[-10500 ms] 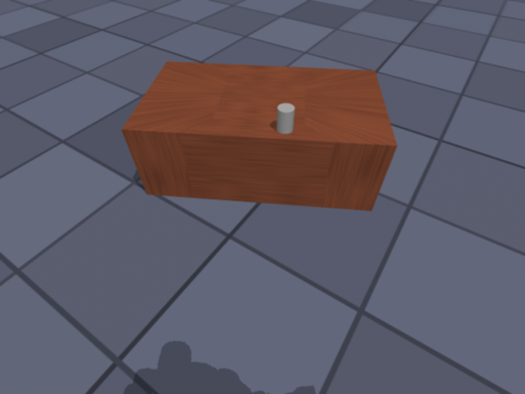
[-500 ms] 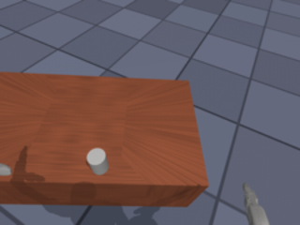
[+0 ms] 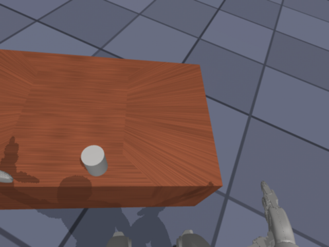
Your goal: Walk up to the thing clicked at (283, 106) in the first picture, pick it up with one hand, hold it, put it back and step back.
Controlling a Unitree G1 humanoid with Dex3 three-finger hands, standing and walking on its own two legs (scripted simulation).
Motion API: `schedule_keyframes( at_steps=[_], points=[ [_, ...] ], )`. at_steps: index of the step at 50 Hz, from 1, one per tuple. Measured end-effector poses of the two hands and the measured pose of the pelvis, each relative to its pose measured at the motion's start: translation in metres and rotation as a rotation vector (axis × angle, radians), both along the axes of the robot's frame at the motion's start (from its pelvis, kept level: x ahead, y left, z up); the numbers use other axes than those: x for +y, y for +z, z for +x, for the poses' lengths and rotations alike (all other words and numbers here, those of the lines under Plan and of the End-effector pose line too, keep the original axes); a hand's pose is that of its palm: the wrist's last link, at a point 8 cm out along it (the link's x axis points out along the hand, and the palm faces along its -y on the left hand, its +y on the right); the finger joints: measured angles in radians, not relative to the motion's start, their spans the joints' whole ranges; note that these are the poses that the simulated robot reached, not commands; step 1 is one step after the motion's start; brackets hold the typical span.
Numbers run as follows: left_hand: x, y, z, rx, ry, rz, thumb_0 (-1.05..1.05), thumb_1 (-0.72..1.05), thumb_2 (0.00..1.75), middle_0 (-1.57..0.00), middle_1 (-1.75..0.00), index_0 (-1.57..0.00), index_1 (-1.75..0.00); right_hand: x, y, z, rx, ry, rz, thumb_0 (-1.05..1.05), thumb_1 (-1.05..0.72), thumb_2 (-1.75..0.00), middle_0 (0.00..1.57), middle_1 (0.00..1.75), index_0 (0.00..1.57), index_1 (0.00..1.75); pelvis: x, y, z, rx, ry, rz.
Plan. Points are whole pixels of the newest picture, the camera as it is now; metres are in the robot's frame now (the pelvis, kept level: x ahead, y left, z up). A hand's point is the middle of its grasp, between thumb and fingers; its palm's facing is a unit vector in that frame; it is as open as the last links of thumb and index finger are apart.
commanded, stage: approach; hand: left
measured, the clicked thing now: (95, 161) +0.43 +0.20 -0.23
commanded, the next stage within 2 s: close in in 0.36 s
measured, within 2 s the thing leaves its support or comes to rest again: neither
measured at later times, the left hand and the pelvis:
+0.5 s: hand (67, 175) +0.37 +0.27 -0.21, palm faces +0.07 -1.00 +0.07, open 17.6 cm; pelvis -0.04 +0.00 -0.13, yaw -3 degrees
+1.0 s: hand (88, 172) +0.39 +0.22 -0.24, palm faces +0.11 -0.99 +0.04, open 17.6 cm; pelvis -0.06 +0.00 -0.17, yaw -3 degrees
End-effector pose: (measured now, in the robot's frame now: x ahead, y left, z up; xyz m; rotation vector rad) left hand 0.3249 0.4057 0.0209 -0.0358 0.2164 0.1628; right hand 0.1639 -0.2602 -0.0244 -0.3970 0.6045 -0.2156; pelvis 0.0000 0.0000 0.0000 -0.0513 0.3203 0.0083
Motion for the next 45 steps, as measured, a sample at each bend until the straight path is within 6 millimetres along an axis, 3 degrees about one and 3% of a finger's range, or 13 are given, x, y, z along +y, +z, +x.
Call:
schedule_keyframes(
  at_steps=[5,11,21,28,35,45],
  points=[
    [-0.021,-0.057,0.011,-0.073,-0.009,-0.043,-0.01,-0.46,0.01,-0.05,-0.03,-0.04,-0.03,-0.006,0.001,-0.007,-0.013,0.013,-0.067,-0.01,0.55,-0.05,0.06,0.05,0.06,0.05,0.0,-0.023,-0.007,0.049,-0.007,-0.013],
    [-0.031,-0.122,0.012,-0.119,0.005,-0.031,-0.02,-0.47,0.01,-0.05,-0.03,-0.04,-0.04,-0.016,0.002,-0.024,0.004,0.026,-0.185,-0.01,0.53,-0.06,0.06,0.05,0.06,0.05,0.0,-0.053,-0.019,0.112,-0.013,-0.031],
    [-0.065,-0.199,0.022,-0.108,-0.095,-0.039,-0.02,-0.51,0.01,-0.06,-0.04,-0.04,-0.05,0.0,-0.013,-0.028,-0.119,0.096,-0.247,-0.01,0.5,-0.06,0.06,0.05,0.06,0.05,0.003,-0.108,-0.037,0.191,-0.023,-0.055],
    [-0.09,-0.254,0.015,-0.1,-0.07,-0.041,-0.02,-0.57,0.0,-0.06,-0.06,-0.06,-0.06,0.002,-0.006,-0.048,-0.201,0.138,-0.325,-0.01,0.51,-0.06,0.06,0.05,0.06,0.05,0.002,-0.145,-0.05,0.207,-0.035,-0.053],
    [-0.095,-0.261,0.009,-0.231,-0.021,0.021,-0.02,-0.6,0.0,-0.06,-0.08,-0.08,-0.06,0.005,0.003,-0.057,-0.239,0.176,-0.392,-0.01,0.52,-0.05,0.06,0.05,0.06,0.05,-0.002,-0.168,-0.062,0.204,-0.028,-0.046],
    [-0.13,-0.258,0.026,-0.161,-0.098,-0.012,-0.02,-0.61,0.0,-0.07,-0.09,-0.1,-0.06,0.016,0.017,-0.061,-0.264,0.207,-0.383,-0.01,0.53,-0.05,0.06,0.05,0.06,0.05,0.0,-0.167,-0.063,0.193,-0.019,-0.055]
  ],
)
